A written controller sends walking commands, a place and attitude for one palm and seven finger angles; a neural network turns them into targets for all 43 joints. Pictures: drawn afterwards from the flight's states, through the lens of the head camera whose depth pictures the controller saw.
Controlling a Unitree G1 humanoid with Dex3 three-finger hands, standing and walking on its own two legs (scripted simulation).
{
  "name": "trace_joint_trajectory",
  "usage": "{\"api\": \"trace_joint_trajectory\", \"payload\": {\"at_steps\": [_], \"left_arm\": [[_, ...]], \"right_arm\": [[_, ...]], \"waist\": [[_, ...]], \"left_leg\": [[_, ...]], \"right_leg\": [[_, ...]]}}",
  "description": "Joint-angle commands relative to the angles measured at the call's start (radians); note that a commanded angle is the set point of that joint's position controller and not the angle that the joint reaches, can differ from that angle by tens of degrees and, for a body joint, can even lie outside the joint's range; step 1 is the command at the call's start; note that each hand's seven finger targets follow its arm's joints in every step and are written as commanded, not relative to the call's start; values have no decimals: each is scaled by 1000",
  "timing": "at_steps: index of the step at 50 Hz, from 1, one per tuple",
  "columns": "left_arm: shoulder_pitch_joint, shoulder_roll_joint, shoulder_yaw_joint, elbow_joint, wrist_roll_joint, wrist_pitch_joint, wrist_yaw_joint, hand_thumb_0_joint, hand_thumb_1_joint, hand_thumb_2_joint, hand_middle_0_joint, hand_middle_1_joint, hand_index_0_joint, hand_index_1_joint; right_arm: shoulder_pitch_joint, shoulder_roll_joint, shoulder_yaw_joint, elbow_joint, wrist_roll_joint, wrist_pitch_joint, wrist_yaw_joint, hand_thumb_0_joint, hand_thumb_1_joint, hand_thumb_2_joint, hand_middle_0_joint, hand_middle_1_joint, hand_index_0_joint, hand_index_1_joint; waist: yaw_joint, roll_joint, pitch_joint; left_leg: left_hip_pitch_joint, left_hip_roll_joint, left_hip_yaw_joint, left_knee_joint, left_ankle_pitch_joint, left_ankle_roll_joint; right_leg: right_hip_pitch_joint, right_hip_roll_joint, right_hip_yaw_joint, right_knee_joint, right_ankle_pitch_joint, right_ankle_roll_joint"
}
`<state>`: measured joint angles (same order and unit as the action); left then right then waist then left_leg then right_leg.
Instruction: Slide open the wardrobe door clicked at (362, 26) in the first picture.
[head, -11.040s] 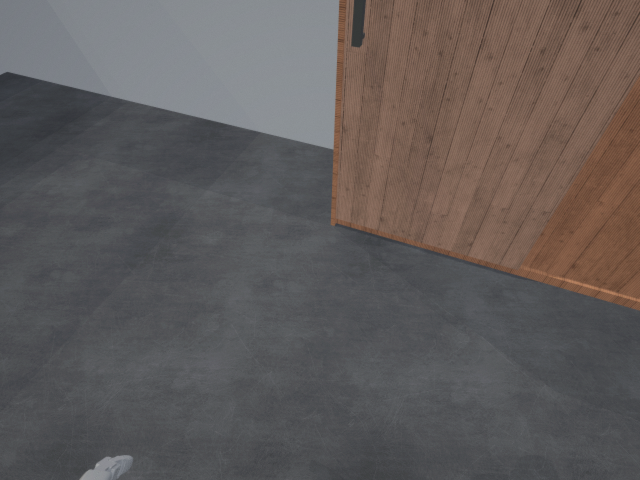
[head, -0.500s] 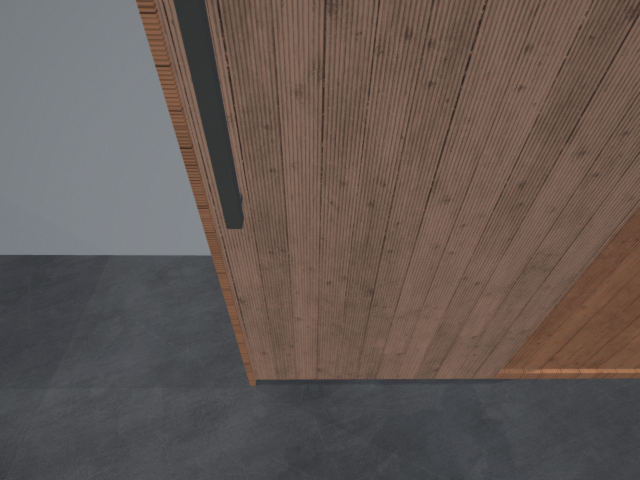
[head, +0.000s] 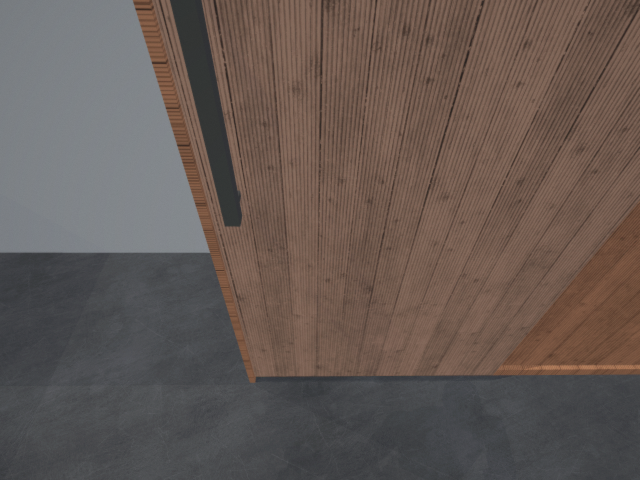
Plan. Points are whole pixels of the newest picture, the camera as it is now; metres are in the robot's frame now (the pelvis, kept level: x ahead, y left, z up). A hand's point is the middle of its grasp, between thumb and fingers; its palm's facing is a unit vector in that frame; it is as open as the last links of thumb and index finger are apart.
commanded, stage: look again from close up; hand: left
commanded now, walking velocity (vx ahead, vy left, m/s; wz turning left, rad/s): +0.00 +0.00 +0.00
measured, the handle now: (217, 122) +0.51 +0.18 +0.19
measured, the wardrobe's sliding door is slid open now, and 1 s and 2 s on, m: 0.00 0.00 0.00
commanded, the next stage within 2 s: raise the hand with hooked fingers in 0.10 s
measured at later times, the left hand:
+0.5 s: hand (132, 430) +0.17 +0.23 +0.00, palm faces +0.16 -0.98 -0.10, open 8.0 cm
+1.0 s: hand (83, 394) +0.19 +0.27 +0.06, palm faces +0.10 -0.99 -0.05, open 10.9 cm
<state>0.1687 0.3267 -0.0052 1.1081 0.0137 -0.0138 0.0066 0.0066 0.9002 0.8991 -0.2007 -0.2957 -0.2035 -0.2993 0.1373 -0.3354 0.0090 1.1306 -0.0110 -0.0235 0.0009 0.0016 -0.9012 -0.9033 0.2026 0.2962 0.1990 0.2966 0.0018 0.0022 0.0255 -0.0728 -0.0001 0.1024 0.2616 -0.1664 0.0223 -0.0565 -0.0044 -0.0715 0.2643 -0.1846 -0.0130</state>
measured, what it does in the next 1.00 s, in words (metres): stands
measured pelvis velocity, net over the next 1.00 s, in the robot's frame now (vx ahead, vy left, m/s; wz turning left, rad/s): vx -0.03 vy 0.00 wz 0.02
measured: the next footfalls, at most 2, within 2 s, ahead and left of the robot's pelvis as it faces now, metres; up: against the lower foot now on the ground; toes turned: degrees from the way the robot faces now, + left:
none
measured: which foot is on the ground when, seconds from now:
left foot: down 0.00-1.00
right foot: down 0.00-1.00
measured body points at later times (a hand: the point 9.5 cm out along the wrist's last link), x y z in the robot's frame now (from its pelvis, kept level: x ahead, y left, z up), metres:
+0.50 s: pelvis -0.04 -0.02 -0.04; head -0.01 -0.02 +0.41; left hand +0.16 +0.28 +0.00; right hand +0.15 -0.25 -0.12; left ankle -0.01 +0.10 -0.75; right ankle -0.02 -0.11 -0.75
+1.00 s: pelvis -0.03 +0.00 -0.04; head -0.01 +0.00 +0.41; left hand +0.18 +0.32 +0.06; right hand +0.14 -0.24 -0.11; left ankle -0.01 +0.10 -0.75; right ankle -0.02 -0.11 -0.75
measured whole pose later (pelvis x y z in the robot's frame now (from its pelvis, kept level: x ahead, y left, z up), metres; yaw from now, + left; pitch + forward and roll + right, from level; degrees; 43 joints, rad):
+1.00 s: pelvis -0.03 +0.00 -0.04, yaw +1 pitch +5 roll -1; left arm 0.27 0.38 0.42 0.07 -0.43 -0.19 -0.42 0.01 0.16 0.59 -0.25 -0.77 -0.26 -0.77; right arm 0.28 -0.25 0.03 0.59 0.05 -0.29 -0.08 0.01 -0.90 -0.90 0.20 0.30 0.20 0.30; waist 0.01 0.03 -0.06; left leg -0.49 0.04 0.06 0.77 -0.36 0.02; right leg -0.44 0.00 -0.10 0.72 -0.36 -0.03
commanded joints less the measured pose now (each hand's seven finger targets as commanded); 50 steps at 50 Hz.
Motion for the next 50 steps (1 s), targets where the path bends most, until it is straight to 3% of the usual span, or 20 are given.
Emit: {"api": "trace_joint_trajectory", "payload": {"at_steps": [1,9,10,11,12,13,14,15,20,22,23,24,26,28,29,33,36,43,48,50], "left_arm": [[-25,205,42,-53,3,-24,11,0,900,900,-200,-300,-200,-300],[-25,207,42,-53,4,-24,12,0,900,900,-200,-300,-200,-300],[61,36,13,-50,6,-41,51,0,900,900,-200,-300,-200,-300],[-658,469,458,-1285,-126,-243,26,0,877,890,-202,-315,-202,-315],[-100,342,374,-960,-79,-210,6,0,853,880,-203,-330,-203,-330],[-72,284,326,-951,-131,-210,28,0,830,870,-205,-345,-205,-345],[112,86,259,-881,-158,-177,10,0,807,860,-207,-360,-207,-360],[-49,103,286,-1023,-197,-221,-13,0,783,850,-208,-375,-208,-375],[357,-34,337,-706,-303,-470,-229,0,667,800,-217,-450,-217,-450],[333,5,362,-711,-350,-576,-353,0,620,780,-220,-480,-220,-480],[313,57,410,-710,-371,-605,-417,0,597,770,-222,-495,-222,-495],[251,133,453,-788,-398,-625,-480,0,573,760,-223,-510,-223,-510],[157,250,542,-917,-434,-594,-533,0,527,740,-227,-540,-227,-540],[16,310,589,-1063,-466,-566,-526,0,480,720,-230,-570,-230,-570],[-67,273,556,-1155,-477,-570,-515,0,457,710,-232,-585,-232,-585],[-157,208,462,-1246,-459,-564,-459,0,363,670,-238,-645,-238,-645],[-121,187,383,-1157,-417,-472,-480,0,293,640,-243,-690,-243,-690],[39,333,580,-1107,-452,-233,-483,0,130,570,-255,-795,-255,-795],[53,262,579,-1274,-483,-254,-394,0,13,520,-263,-870,-263,-870],[48,223,529,-1267,-463,-242,-387,0,-33,500,-267,-900,-267,-900]], "right_arm": [[-39,-205,-36,-55,3,-18,-17,0,-900,-900,200,300,200,300],[-41,-206,-36,-54,2,-18,-17,0,-900,-900,200,300,200,300],[4,-64,-17,-102,10,-24,-6,0,-900,-900,200,300,200,300],[58,-122,-72,-408,53,-114,-55,0,-900,-900,200,300,200,300],[-35,-106,-58,-427,34,-181,-70,0,-900,-900,200,300,200,300],[13,-117,-53,-398,40,-191,-63,0,-900,-900,200,300,200,300],[65,-56,-66,-390,48,-188,-54,0,-900,-900,200,300,200,300],[21,-84,-80,-464,44,-198,-53,0,-900,-900,200,300,200,300],[-10,-61,-98,-528,45,-232,-41,0,-900,-900,200,300,200,300],[-37,-67,-93,-576,58,-255,-31,0,-900,-900,200,300,200,300],[-23,-75,-92,-597,62,-266,-25,0,-900,-900,200,300,200,300],[-22,-90,-89,-632,61,-277,-25,0,-900,-900,200,300,200,300],[-22,-81,-85,-688,60,-281,-44,0,-900,-900,200,300,200,300],[4,-68,-75,-695,52,-276,-65,0,-900,-900,200,300,200,300],[-3,-51,-68,-699,50,-280,-73,0,-900,-900,200,300,200,300],[50,-53,-50,-649,43,-310,-103,0,-900,-900,200,300,200,300],[57,-66,-42,-619,55,-325,-115,0,-900,-900,200,300,200,300],[22,-55,-31,-680,63,-315,-107,0,-900,-900,200,300,200,300],[33,-38,-24,-703,57,-326,-86,0,-900,-900,200,300,200,300],[49,-47,-28,-690,64,-325,-83,0,-900,-900,200,300,200,300]], "waist": [[-4,-5,-42],[-3,-10,-43],[-14,45,16],[-67,112,-416],[53,278,-297],[12,293,-263],[-18,201,-202],[-26,121,-104],[44,-256,3],[50,-222,-42],[60,-132,-67],[54,-83,-171],[62,-12,-323],[46,34,-356],[28,85,-365],[-33,57,-276],[-50,114,-176],[66,35,-257],[76,39,-278],[51,54,-249]], "left_leg": [[21,155,-148,-31,168,-6],[26,157,-146,-27,179,-6],[-65,159,-58,160,193,-14],[150,-33,-144,115,402,-32],[192,22,-92,122,599,-2],[128,26,-114,140,508,-54],[142,43,-102,149,481,-27],[34,36,-125,186,380,-23],[-406,-6,-89,381,-25,-26],[-522,-17,-80,467,-118,-31],[-536,-22,-78,498,-119,-33],[-532,-26,-76,524,-118,-29],[-529,-28,-62,561,-107,-11],[-516,-12,-77,574,-120,-3],[-485,-7,-85,577,-126,4],[-440,19,-123,576,-124,16],[-432,22,-134,536,-150,17],[-402,18,-140,447,-11,6],[-306,16,-130,385,77,-1],[-276,19,-123,369,77,0]], "right_leg": [[-24,-151,129,-41,180,-9],[-24,-151,129,-39,200,-11],[-100,-170,141,64,344,32],[-3,-11,50,158,419,-28],[-92,-12,33,178,267,-50],[-106,-17,-8,177,133,-49],[-180,-4,-4,164,137,-26],[-225,-6,-16,187,122,-17],[-478,8,-25,351,-73,-2],[-529,-6,25,414,-162,-8],[-520,-22,60,437,-162,-18],[-479,-29,87,449,-170,-18],[-406,-38,152,442,-179,5],[-405,-31,170,426,-244,13],[-406,-32,184,406,-269,17],[-469,-7,148,391,-249,7],[-515,-3,121,374,-225,3],[-294,-22,105,330,-73,10],[-260,18,22,354,77,1],[-300,22,8,348,91,4]]}}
